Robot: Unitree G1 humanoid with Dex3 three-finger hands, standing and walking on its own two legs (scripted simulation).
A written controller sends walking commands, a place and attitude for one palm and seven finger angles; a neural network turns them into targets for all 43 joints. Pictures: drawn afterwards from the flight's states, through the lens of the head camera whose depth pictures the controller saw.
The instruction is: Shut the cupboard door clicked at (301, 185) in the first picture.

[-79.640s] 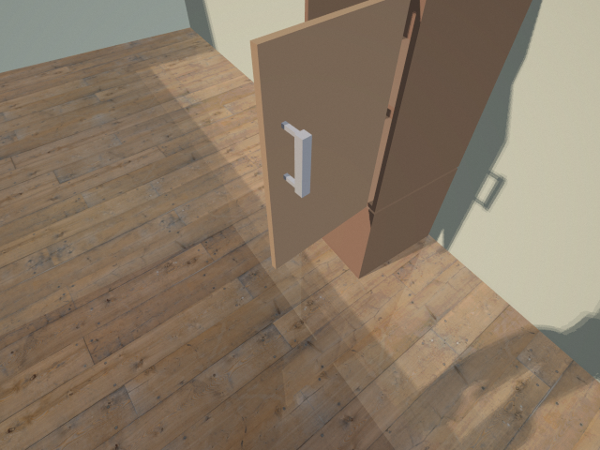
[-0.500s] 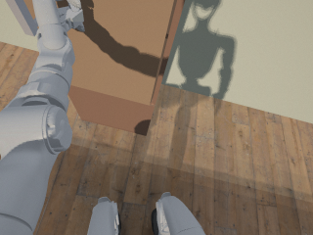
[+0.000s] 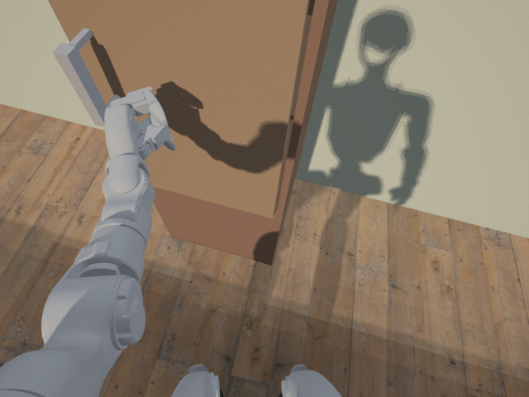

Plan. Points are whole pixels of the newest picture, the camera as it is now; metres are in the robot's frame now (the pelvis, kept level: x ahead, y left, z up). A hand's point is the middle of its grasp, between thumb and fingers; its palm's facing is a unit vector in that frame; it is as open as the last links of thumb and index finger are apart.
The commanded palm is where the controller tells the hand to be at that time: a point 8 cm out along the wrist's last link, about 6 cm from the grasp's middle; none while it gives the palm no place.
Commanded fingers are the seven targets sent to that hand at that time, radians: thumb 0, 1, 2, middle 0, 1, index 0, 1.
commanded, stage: pull the fist back off the door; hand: left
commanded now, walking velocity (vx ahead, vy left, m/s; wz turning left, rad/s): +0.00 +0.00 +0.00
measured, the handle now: (94, 80) +0.60 +0.23 +0.09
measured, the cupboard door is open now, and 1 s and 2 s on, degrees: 0 0 0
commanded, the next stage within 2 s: draw the hand back to the body in 0.08 s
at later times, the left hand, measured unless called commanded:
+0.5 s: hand (117, 157) +0.42 +0.16 +0.12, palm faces +0.12 -0.99 -0.02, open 3.1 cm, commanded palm +0.37 +0.19 +0.13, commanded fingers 0.00 0.90 0.90 -1.30 -1.50 -1.30 -1.50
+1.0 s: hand out of the picture +0.27 +0.22 +0.17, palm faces +0.25 -0.94 -0.24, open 3.4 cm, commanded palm +0.23 +0.26 +0.19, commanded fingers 0.00 0.90 0.90 -0.72 -0.87 -0.72 -0.87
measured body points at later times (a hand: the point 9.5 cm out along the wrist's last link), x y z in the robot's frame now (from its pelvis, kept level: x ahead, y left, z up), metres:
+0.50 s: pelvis +0.01 +0.00 +0.02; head +0.05 -0.01 +0.47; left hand +0.41 +0.21 +0.13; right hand +0.09 -0.25 -0.10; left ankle +0.02 +0.12 -0.68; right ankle -0.02 -0.11 -0.68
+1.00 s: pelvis -0.01 +0.01 +0.06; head -0.02 +0.00 +0.51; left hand +0.25 +0.27 +0.19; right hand +0.19 -0.20 -0.02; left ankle +0.02 +0.12 -0.68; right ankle -0.02 -0.11 -0.68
